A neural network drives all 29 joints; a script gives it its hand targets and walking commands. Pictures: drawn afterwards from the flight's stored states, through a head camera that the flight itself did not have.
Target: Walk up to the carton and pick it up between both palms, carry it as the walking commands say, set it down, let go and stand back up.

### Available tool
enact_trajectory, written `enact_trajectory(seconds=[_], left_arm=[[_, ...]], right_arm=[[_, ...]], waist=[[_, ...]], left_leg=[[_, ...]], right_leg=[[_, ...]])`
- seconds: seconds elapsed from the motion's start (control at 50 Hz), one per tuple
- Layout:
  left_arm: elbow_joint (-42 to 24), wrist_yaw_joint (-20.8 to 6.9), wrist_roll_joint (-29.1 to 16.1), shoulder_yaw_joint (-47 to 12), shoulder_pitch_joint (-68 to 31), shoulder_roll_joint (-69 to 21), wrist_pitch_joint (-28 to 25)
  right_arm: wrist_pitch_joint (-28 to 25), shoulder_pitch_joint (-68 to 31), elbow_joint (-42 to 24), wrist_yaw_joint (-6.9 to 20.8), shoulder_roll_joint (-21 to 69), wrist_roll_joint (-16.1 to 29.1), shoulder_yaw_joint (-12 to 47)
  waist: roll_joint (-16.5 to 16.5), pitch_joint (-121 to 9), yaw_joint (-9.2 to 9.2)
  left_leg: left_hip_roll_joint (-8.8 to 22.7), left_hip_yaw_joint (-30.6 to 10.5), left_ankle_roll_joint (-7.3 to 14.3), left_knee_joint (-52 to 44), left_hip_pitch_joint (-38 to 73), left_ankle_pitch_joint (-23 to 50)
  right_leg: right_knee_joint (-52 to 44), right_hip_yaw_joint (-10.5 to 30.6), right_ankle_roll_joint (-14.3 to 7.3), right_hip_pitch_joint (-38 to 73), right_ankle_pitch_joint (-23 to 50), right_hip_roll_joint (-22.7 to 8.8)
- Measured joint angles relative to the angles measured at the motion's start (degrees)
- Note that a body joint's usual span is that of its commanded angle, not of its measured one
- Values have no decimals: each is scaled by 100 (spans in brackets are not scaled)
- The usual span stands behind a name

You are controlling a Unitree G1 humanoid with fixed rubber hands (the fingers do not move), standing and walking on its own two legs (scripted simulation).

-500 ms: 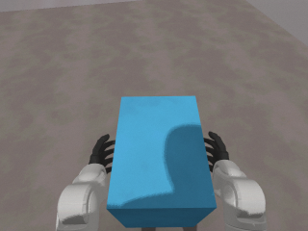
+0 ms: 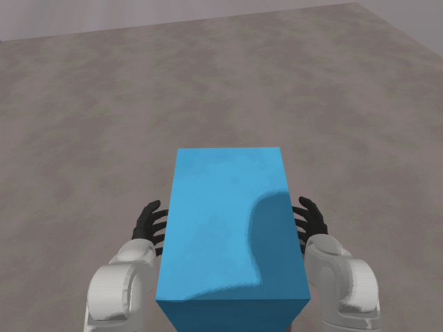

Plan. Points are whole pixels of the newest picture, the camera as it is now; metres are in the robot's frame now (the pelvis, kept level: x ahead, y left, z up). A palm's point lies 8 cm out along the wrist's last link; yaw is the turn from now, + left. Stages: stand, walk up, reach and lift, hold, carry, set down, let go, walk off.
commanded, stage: carry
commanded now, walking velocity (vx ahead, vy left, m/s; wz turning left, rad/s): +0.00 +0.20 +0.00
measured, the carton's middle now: (229, 244) +0.29 -0.01 +0.01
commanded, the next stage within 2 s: none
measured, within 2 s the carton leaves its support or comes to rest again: neither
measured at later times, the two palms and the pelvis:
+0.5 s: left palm (60, 241) +0.28 +0.26 +0.08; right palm (229, 237) +0.27 -0.01 +0.06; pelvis +0.01 +0.14 +0.00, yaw -1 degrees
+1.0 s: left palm out of the picture +0.26 +0.39 +0.10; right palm (141, 252) +0.25 +0.12 +0.08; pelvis -0.01 +0.27 +0.01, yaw -3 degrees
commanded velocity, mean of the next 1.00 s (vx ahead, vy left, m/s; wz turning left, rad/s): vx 0.00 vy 0.20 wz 0.00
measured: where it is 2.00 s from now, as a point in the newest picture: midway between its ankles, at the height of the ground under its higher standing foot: outside the picture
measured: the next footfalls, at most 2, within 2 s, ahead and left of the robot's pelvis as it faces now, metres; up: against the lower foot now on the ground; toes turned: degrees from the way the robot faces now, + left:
left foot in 0.12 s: +0.08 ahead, +0.22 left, +0.00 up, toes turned +4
right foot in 0.40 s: +0.00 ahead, -0.02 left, +0.00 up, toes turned -11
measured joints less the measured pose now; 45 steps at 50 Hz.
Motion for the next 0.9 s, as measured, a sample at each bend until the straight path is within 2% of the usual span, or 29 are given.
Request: enact_trajectory(seconds=[0.1, 0.14, 0.16, 0.2, 0.26, 0.3, 0.36, 0.4, 0.44, 0.46, 0.5, 0.54, 0.56, 0.58, 0.6, 0.64, 0.68, 0.76, 0.82, 0.86, 0.88, 0.9], left_arm=[[-277, -1, 102, -29, 151, 5, -58], [-436, 9, 137, 22, 182, 10, -102], [-505, 13, 143, 60, 214, 12, -105], [-603, 18, 160, 115, 240, 13, -57], [-663, 25, 147, 194, 180, 9, 67], [-646, 27, 91, 220, 144, 10, 89], [-571, 35, 18, 197, 59, 7, 77], [-546, 42, -15, 158, 21, 5, 52], [-408, 50, -40, 67, -14, 0, -20], [-337, 52, -36, 20, -40, -1, -8], [-266, 50, -3, -51, -57, -2, 55], [-258, 39, 17, -70, 7, 0, 89], [-272, 36, 36, -75, 42, 1, 96], [-289, 30, 51, -61, 91, 5, 79], [-327, 24, 64, -32, 160, 9, 47], [-445, 21, 93, 2, 280, 11, -31], [-565, 32, 133, 23, 281, 10, -33], [-642, 64, 108, 94, 118, 8, 95], [-557, 70, 79, 61, 7, 4, 99], [-488, 62, 54, 41, 10, 6, 60], [-448, 58, 42, 16, 11, 7, 45], [-421, 55, 32, -14, -5, 6, 45]], right_arm=[[-16, -181, -4, -36, 13, 144, -11], [-112, -284, 41, -31, 30, 194, 26], [-160, -306, 84, -28, 35, 203, 72], [-200, -331, 146, -8, 39, 186, 144], [-265, -268, 180, 33, 28, 134, 236], [-277, -204, 131, 40, 23, 82, 271], [-208, -176, -4, 45, 19, 9, 232], [-137, -191, -114, 44, 20, -9, 177], [-105, -135, -192, 44, 12, -17, 82], [-104, -51, -220, 45, 5, -19, 54], [-111, 94, -245, 44, -5, 4, 26], [-62, 117, -226, 25, -7, 37, 27], [-38, 96, -203, 19, -7, 54, 26], [-30, 51, -155, 14, -3, 68, 39], [-22, -21, -94, 7, 3, 79, 67], [2, -195, -18, -4, 19, 113, 88], [-49, -264, 4, 9, 28, 146, 99], [-228, -164, 3, 37, 18, 153, 149], [-222, -121, -87, 49, 14, 105, 99], [-159, -128, -125, 49, 16, 63, 76], [-112, -122, -157, 50, 17, 42, 55], [-59, -107, -219, 48, 15, 26, 29]], waist=[[-393, 53, -101], [-605, 146, -80], [-692, 165, -26], [-614, 144, 56], [-428, 89, 269], [-322, 81, 383], [-236, 95, 493], [-153, 96, 502], [108, 67, 386], [133, 25, 322], [19, 0, 201], [-148, 11, 76], [-252, 22, -1], [-417, 55, -42], [-545, 84, -49], [-469, 130, -62], [-352, 191, -14], [-257, 194, 168], [-140, 171, 251], [-44, 147, 251], [14, 121, 245], [55, 85, 233]], left_leg=[[392, -267, -279, -1439, 256, 394], [316, -64, -314, -1848, 439, 1065], [260, 51, -240, -1869, 494, 1085], [299, 125, -67, -1735, 465, 923], [397, 206, 109, -1558, 402, 734], [401, 258, 195, -1528, 385, 707], [285, 387, 313, -1506, 341, 693], [179, 491, 395, -1427, 275, 655], [167, 429, 369, -1231, 126, 658], [126, 403, 211, -1071, 18, 629], [49, 278, 31, -807, -90, 287], [113, 146, -35, -1103, 22, 342], [162, 228, -32, -1374, 126, 739], [72, 369, 92, -1497, 232, 957], [-2, 500, 254, -1567, 323, 976], [62, 604, 501, -1521, 344, 857], [127, 674, 623, -1551, 363, 839], [47, 841, 767, -1936, 462, 1058], [-129, 954, 895, -2274, 550, 1259], [-264, 1022, 934, -2522, 629, 1400], [-323, 1034, 829, -2596, 635, 1453], [-386, 1035, 541, -2567, 576, 1475]], right_leg=[[-211, 95, 275, 59, 120, -290], [-188, 265, 438, 75, 120, -466], [-214, 377, 498, 83, 155, -520], [-233, 461, 494, 95, 224, -440], [212, 490, 397, 74, -573, -169], [428, 441, 320, 104, -789, 15], [216, 340, 248, 242, -723, 192], [-278, 280, 149, 402, -236, 232], [-294, 204, 167, 388, -107, 207], [-257, 171, 215, 371, -171, 135], [-206, 160, 319, 398, -268, -50], [-212, 195, 442, 472, -287, -194], [-185, 220, 513, 504, -303, -281], [-118, 316, 576, 509, -316, -409], [51, 453, 569, 441, -298, -482], [762, 589, 483, 191, -729, -300], [1497, 607, 372, -54, -1065, -61], [1928, 490, 184, -298, -816, 231], [1655, 409, 124, -280, -636, 310], [972, 312, 65, -69, -750, 317], [329, 201, 1, 150, -838, 312], [-496, 39, -117, 442, -777, 282]])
